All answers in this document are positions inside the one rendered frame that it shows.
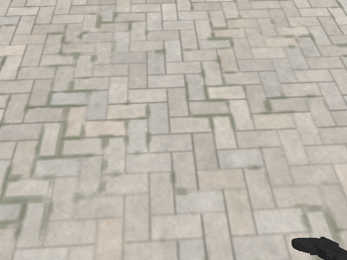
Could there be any robot right hand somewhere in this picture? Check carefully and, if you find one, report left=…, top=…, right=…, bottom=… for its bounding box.
left=291, top=237, right=347, bottom=260

